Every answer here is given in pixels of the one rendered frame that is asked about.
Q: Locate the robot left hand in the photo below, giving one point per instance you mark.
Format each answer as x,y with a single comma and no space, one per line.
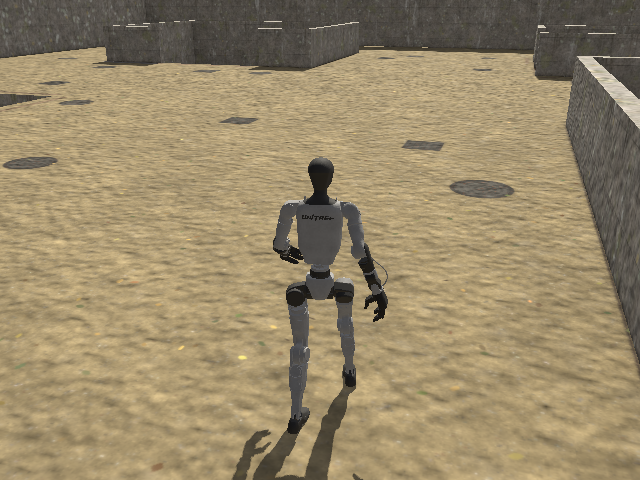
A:
294,253

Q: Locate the left robot thigh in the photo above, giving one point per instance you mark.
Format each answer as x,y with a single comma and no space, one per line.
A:
299,320

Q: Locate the robot head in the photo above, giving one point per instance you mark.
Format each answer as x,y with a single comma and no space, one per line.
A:
321,173

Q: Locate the left robot upper arm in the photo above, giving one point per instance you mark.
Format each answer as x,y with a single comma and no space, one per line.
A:
285,221

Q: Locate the right robot upper arm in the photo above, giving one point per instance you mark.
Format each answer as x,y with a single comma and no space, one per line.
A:
351,212

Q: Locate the right robot forearm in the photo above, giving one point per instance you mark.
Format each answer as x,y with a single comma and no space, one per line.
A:
370,273

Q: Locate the left robot forearm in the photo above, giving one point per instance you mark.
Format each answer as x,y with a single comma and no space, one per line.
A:
282,253

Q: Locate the robot right hand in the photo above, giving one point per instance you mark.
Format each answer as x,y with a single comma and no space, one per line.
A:
382,302

